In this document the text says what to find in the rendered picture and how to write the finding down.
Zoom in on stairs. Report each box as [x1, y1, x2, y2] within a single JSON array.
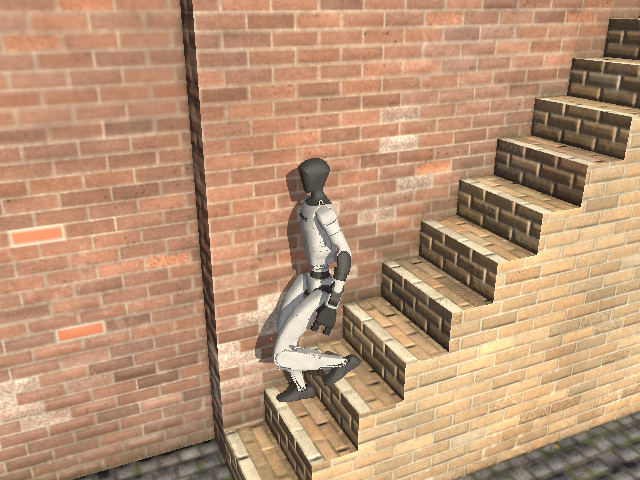
[[224, 16, 640, 480]]

